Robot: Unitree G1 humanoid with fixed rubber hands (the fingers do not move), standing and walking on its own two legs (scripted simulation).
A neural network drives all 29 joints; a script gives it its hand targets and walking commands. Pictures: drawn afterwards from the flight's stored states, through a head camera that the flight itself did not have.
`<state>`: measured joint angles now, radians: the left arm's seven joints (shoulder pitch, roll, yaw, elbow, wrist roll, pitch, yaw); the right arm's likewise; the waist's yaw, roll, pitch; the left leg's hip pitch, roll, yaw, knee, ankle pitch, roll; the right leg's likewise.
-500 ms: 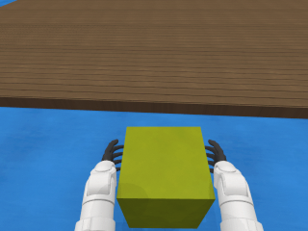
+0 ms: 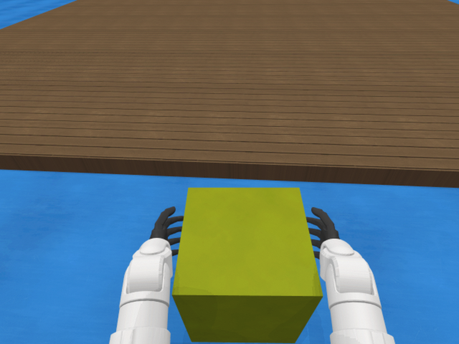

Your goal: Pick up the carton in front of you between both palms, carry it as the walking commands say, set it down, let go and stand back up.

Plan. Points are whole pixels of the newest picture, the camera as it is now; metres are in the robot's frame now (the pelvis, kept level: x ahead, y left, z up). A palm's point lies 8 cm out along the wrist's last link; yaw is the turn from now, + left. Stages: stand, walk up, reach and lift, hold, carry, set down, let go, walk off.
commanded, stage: hold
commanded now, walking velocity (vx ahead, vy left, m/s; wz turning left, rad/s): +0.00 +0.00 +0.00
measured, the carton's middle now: (243, 267) +0.29 +0.00 -0.02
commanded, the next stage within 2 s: carry in 0.86 s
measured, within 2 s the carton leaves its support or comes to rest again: neither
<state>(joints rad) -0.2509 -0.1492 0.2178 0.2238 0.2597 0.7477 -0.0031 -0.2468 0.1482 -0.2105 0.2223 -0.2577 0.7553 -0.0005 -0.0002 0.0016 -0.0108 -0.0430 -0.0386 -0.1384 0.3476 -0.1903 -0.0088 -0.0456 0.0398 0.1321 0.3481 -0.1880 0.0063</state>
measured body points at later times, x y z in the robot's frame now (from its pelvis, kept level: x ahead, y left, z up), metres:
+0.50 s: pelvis -0.01 +0.00 +0.00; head -0.05 +0.00 +0.45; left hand +0.30 +0.15 +0.04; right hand +0.30 -0.15 +0.04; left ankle +0.01 +0.13 -0.75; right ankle +0.01 -0.13 -0.75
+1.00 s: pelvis +0.01 +0.00 -0.01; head -0.03 +0.00 +0.44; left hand +0.31 +0.15 +0.05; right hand +0.31 -0.15 +0.05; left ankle +0.01 +0.13 -0.74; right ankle +0.01 -0.13 -0.74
